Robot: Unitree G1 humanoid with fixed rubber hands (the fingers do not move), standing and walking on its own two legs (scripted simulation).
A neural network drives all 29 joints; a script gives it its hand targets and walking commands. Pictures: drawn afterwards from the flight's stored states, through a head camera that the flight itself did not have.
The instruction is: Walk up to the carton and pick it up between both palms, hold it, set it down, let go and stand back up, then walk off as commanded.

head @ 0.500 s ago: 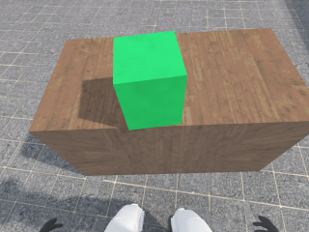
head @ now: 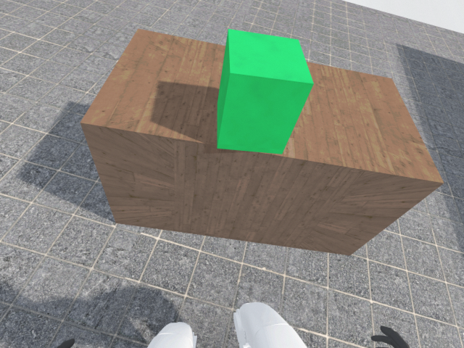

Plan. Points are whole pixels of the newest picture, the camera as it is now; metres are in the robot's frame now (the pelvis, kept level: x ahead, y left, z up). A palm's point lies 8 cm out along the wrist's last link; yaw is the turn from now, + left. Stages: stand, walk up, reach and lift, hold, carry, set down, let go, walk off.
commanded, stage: walk off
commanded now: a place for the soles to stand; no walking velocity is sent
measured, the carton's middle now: (256, 95) +0.74 -0.08 -0.01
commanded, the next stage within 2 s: none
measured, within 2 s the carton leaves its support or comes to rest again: neither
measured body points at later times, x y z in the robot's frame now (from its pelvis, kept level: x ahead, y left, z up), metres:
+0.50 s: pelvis -0.18 -0.03 +0.00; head -0.14 -0.07 +0.44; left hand -0.09 +0.30 -0.09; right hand -0.08 -0.36 -0.13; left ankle -0.15 +0.14 -0.63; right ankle -0.08 -0.13 -0.72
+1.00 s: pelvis -0.29 +0.03 +0.01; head -0.26 +0.07 +0.46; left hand -0.20 +0.33 -0.13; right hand -0.25 -0.28 -0.08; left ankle -0.33 +0.08 -0.72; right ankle -0.21 -0.13 -0.67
